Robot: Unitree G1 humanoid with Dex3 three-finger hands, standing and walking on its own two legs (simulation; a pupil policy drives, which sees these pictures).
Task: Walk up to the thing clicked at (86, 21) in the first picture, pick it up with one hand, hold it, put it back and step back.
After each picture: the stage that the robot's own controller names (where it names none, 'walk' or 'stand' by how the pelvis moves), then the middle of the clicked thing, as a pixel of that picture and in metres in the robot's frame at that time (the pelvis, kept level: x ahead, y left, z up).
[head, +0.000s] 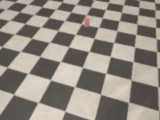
stand; (86, 22) +1.85 -0.10 -0.72
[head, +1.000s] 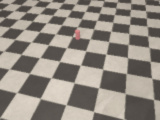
walk; (77, 34) +1.73 +0.17 -0.71
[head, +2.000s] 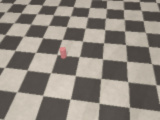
walk; (63, 52) +1.19 +0.25 -0.72
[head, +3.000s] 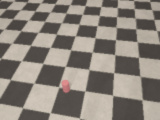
walk; (65, 86) +0.79 +0.20 -0.72
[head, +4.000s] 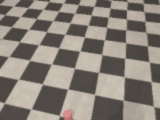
walk; (67, 116) +0.50 +0.15 -0.72
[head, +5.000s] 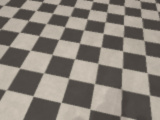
stand; out of the picture +0.35 +0.14 -0.71
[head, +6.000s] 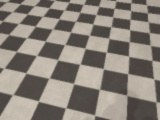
stand; out of the picture +0.33 +0.13 -0.73
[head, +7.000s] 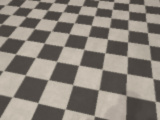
stand; out of the picture +0.34 +0.15 -0.73
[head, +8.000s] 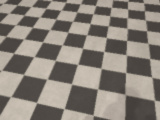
stand; out of the picture +0.32 +0.15 -0.73
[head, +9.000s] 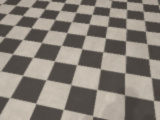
stand; out of the picture +0.32 +0.15 -0.73
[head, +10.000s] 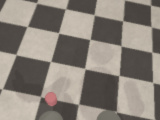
go down; (51, 99) +0.37 +0.15 -0.54
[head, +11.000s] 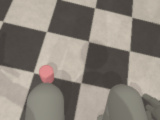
go down; (47, 74) +0.41 +0.17 -0.32
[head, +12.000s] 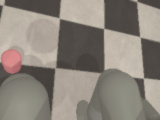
close in; (12, 62) +0.40 +0.20 -0.24
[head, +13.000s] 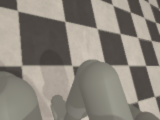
close; out of the picture +0.40 +0.22 -0.22
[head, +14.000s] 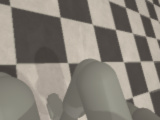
close; out of the picture +0.39 +0.23 -0.22
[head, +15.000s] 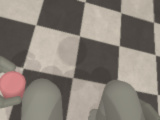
lift; (13, 88) +0.29 +0.24 -0.09
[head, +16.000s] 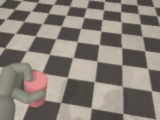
hold; (35, 89) +0.32 +0.16 +0.05
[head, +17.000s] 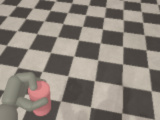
hold; (40, 98) +0.30 +0.16 -0.01
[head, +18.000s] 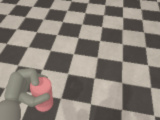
hold; (42, 94) +0.32 +0.15 +0.00
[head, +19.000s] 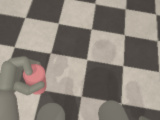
crouch; (36, 80) +0.36 +0.16 -0.09
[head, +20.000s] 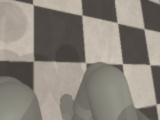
lower; out of the picture +0.38 +0.22 -0.23
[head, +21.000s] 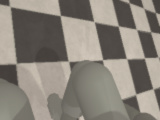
lower; out of the picture +0.40 +0.26 -0.23
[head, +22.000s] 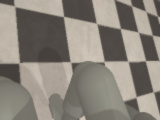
lower; out of the picture +0.40 +0.25 -0.23
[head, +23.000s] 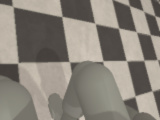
lower; out of the picture +0.39 +0.25 -0.23
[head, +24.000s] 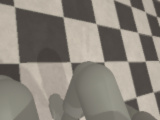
loosen; out of the picture +0.39 +0.25 -0.23
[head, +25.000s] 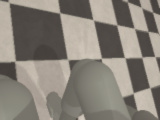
withdraw; out of the picture +0.38 +0.23 -0.23
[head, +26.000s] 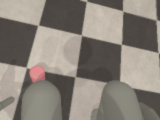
walk; (38, 75) +0.39 +0.19 -0.32
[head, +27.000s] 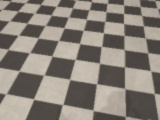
stand; out of the picture +0.32 +0.14 -0.66
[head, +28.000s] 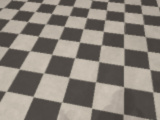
stand; out of the picture +0.33 +0.16 -0.66
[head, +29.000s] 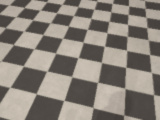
stand; out of the picture +0.34 +0.14 -0.69
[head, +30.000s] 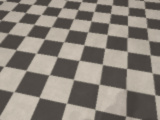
walk; out of the picture +0.34 +0.15 -0.72
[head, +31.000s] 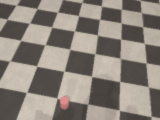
walk; (64, 102) +0.47 +0.10 -0.70
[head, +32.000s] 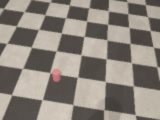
walk; (56, 75) +0.74 +0.18 -0.71
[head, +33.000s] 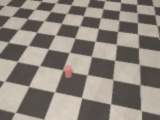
stand; (68, 71) +0.93 +0.17 -0.71
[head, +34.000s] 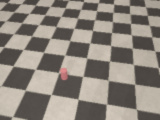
stand; (64, 73) +0.94 +0.18 -0.72
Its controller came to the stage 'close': yes
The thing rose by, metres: 0.71
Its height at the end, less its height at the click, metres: +0.00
